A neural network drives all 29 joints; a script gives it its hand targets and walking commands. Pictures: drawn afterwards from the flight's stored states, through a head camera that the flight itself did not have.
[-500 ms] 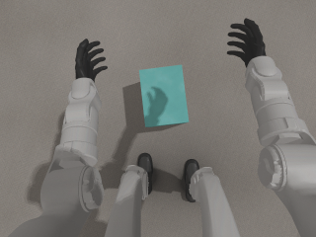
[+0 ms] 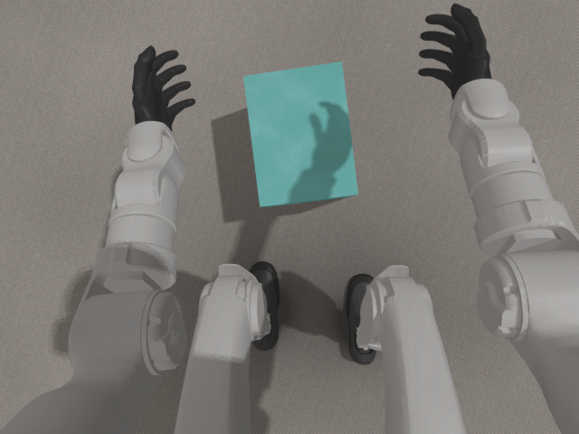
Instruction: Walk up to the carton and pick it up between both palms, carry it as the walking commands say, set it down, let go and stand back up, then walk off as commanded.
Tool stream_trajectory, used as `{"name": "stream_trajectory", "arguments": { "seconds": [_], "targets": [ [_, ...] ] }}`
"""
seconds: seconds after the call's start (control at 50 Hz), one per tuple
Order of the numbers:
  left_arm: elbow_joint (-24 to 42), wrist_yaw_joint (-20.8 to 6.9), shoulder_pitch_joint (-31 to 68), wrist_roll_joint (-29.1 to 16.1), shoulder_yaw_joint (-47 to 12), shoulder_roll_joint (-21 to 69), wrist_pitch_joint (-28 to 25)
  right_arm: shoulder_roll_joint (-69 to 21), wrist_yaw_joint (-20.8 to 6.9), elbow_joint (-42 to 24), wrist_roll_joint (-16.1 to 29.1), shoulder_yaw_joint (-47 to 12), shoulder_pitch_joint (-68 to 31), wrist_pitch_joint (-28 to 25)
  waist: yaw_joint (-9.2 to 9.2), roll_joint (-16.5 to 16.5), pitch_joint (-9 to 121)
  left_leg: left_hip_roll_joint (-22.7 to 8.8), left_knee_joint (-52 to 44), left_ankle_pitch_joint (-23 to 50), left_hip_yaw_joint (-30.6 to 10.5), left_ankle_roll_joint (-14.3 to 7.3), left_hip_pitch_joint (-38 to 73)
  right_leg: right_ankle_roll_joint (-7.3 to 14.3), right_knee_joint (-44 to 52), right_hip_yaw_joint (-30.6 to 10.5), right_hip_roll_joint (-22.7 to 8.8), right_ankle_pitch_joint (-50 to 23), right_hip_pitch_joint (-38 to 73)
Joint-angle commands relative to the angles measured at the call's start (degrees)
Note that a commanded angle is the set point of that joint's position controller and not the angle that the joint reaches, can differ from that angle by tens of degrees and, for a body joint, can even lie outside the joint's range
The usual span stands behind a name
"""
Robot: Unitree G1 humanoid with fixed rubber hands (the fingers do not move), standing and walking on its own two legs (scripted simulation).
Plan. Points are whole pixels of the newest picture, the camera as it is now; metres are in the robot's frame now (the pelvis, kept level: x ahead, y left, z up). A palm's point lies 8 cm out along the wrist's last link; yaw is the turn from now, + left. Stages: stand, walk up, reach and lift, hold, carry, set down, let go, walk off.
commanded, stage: reach and lift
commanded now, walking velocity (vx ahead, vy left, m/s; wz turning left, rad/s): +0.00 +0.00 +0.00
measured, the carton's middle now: (301, 143) +0.51 +0.02 -0.44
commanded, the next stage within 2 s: none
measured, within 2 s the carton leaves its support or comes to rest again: neither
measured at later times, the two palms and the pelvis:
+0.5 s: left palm (196, 138) +0.49 +0.18 -0.26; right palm (422, 111) +0.52 -0.18 -0.26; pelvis -0.02 +0.00 -0.11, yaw +0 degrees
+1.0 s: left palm (211, 138) +0.51 +0.18 -0.36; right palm (400, 131) +0.51 -0.17 -0.38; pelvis -0.03 +0.00 -0.18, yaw +0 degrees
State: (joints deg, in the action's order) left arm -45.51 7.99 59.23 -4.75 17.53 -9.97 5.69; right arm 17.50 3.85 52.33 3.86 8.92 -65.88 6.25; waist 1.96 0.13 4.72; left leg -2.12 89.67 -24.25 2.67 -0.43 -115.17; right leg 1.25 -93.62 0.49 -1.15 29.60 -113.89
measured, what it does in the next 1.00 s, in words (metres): lowers itself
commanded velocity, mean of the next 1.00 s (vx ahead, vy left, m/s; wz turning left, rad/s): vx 0.00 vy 0.00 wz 0.00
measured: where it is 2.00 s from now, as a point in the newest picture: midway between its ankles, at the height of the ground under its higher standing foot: (312, 327)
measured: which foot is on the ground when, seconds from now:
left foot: down 0.00-1.00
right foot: down 0.00-1.00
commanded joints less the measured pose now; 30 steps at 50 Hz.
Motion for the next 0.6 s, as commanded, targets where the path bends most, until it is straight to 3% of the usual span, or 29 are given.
{"name": "stream_trajectory", "arguments": {
  "seconds": [0.0,0.14,0.58],
  "targets": [
    [6.2,0.7,14.3,-1.6,-1.2,-6.9,-0.4,7.3,0.8,-7.3,1.6,-0.5,-17.7,-0.3,0.72,3.6,64.4,6.7,-0.3,19.8,0.1,2.5,37.2,-2.3,5.2,-0.4,5.6,-18.4,30.6],
    [-0.7,1.2,19.2,-2.3,-1.4,-8.1,-0.5,8.0,1.1,0.0,3.2,-2.2,-21.2,0.0,1.27,3.6,53.7,5.7,5.5,11.8,0.4,2.5,29.5,-2.2,0.0,-0.6,4.4,-10.2,22.7],
    [-11.7,1.6,29.1,-8.2,-6.8,-11.8,-5.1,10.4,2.2,8.3,8.8,-7.7,-30.0,-4.2,1.00,3.3,47.9,3.7,22.3,14.4,-0.9,2.3,23.0,-2.3,-16.1,-2.2,2.4,-11.8,15.8]
  ]
}}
